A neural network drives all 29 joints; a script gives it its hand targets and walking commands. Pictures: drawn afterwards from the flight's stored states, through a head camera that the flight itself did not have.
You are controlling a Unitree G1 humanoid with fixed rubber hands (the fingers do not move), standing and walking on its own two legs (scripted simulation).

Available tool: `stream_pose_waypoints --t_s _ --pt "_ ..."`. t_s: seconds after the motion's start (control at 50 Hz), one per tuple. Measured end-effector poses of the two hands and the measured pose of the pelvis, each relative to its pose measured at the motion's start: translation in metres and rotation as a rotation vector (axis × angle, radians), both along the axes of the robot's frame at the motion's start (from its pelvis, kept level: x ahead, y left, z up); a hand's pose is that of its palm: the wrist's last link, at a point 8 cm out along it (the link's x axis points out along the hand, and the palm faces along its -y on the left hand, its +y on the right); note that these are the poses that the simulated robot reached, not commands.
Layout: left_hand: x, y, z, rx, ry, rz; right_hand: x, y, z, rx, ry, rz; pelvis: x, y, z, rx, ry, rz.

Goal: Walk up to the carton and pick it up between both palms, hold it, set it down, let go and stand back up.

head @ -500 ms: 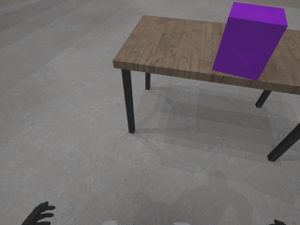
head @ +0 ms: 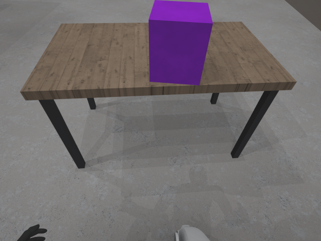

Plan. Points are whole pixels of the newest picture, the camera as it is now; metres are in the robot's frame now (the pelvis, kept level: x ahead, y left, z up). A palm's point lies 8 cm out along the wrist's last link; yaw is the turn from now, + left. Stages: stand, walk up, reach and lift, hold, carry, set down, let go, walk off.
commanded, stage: walk up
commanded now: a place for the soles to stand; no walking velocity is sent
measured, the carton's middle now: (177, 43) +0.82 -0.09 +0.09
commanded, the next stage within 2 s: none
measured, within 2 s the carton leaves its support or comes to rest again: neither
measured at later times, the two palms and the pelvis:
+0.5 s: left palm (50, 204) +0.26 +0.30 -0.09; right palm (292, 208) +0.21 -0.33 -0.03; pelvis +0.16 -0.02 +0.02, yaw -2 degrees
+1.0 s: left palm (101, 154) +0.42 +0.19 -0.10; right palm (287, 148) +0.41 -0.43 -0.06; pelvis +0.31 -0.11 +0.00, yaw +1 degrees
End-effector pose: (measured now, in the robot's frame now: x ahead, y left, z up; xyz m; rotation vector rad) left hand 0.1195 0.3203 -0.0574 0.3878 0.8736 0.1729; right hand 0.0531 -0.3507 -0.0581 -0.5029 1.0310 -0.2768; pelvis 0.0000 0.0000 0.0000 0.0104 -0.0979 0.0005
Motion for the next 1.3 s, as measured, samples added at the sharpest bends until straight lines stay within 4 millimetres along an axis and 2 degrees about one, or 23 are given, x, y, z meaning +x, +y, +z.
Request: stream_pose_waypoints --t_s 0.06,0.16,0.28,0.36,0.42,0.5,0.62,0.7,0.76,0.8,0.86,0.92,0.98,1.06,1.14,1.3 --pt "0.009 -0.012 -0.002 0.006 0.016 0.011 0.037 -0.001 -0.001 0.014 -0.043 0.017 0.016 -0.005 0.002 -0.019 -0.011 -0.001" --pt "0.016 -0.023 -0.008 -0.022 0.042 0.053 0.091 0.014 -0.001 0.051 -0.071 0.072 0.047 -0.006 0.007 -0.032 -0.031 0.018" --pt "0.023 -0.013 -0.03 -0.06 0.119 0.112 0.147 0.04 0.0 0.069 -0.084 0.126 0.091 0.002 0.003 -0.022 -0.041 0.041" --pt "0.044 -0.007 -0.046 -0.073 0.202 0.125 0.166 0.042 0.004 0.037 -0.113 0.113 0.119 0.003 0.0 0.007 -0.039 0.015" --pt "0.077 -0.008 -0.044 -0.072 0.21 0.093 0.165 0.037 0.014 0.009 -0.097 0.085 0.137 -0.004 0.007 0.011 -0.039 -0.009" --pt "0.136 -0.021 -0.033 -0.063 0.168 0.018 0.157 0.018 0.027 -0.019 -0.05 0.039 0.158 -0.017 0.015 0.004 -0.037 -0.041" --pt "0.234 -0.064 -0.014 -0.063 0.064 -0.089 0.147 -0.03 0.035 -0.054 0.031 -0.043 0.195 -0.051 0.019 -0.004 -0.027 -0.063" --pt "0.291 -0.103 -0.008 -0.057 -0.015 -0.139 0.16 -0.073 0.024 -0.066 0.071 -0.084 0.226 -0.084 0.007 -0.02 -0.021 -0.069" --pt "0.313 -0.124 -0.009 -0.048 -0.068 -0.139 0.186 -0.098 0.011 -0.05 0.073 -0.118 0.244 -0.101 -0.002 -0.022 -0.015 -0.059" --pt "0.316 -0.133 -0.009 -0.048 -0.072 -0.119 0.214 -0.107 0.006 -0.039 0.046 -0.116 0.254 -0.105 -0.003 -0.025 -0.019 -0.052" --pt "0.311 -0.14 -0.013 -0.051 -0.044 -0.072 0.263 -0.108 0.003 -0.023 -0.017 -0.067 0.271 -0.109 -0.002 -0.035 -0.034 -0.033" --pt "0.302 -0.14 -0.021 -0.059 -0.004 -0.018 0.309 -0.099 0.001 0.008 -0.066 -0.018 0.287 -0.109 -0.001 -0.043 -0.044 -0.009" --pt "0.298 -0.135 -0.035 -0.071 0.041 0.022 0.345 -0.086 -0.003 0.039 -0.098 0.03 0.302 -0.109 -0.005 -0.035 -0.049 0.011" --pt "0.293 -0.131 -0.044 -0.083 0.136 0.109 0.379 -0.069 -0.003 0.094 -0.113 0.057 0.32 -0.116 0.002 -0.014 -0.041 0.008" --pt "0.292 -0.133 -0.04 -0.062 0.185 0.149 0.406 -0.064 0.001 0.139 -0.098 0.092 0.332 -0.131 0.014 -0.02 -0.025 0.013" --pt "0.296 -0.155 -0.015 -0.068 0.244 0.15 0.443 -0.087 0.014 0.137 -0.046 0.086 0.341 -0.144 0.041 -0.013 0.013 0.052"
